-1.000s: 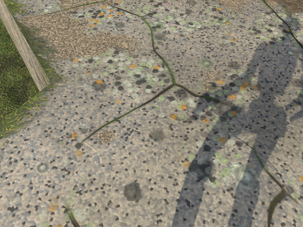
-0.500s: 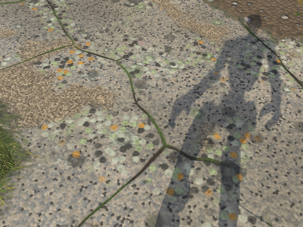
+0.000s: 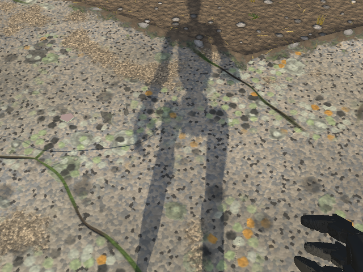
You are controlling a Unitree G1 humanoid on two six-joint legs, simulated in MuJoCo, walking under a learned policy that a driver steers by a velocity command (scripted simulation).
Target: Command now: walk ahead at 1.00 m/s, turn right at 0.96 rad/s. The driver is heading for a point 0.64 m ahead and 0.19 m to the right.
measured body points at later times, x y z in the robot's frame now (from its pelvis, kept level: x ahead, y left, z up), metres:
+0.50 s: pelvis +0.42 +0.05 +0.00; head +0.42 +0.02 +0.45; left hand +0.75 +0.15 -0.04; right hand +0.25 -0.20 -0.13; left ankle +0.39 +0.20 -0.73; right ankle +0.48 -0.13 -0.64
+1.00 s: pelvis +0.70 -0.14 +0.01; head +0.72 -0.19 +0.46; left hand +0.97 -0.02 -0.10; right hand +0.64 -0.46 -0.09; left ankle +0.92 -0.10 -0.67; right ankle +0.66 -0.20 -0.73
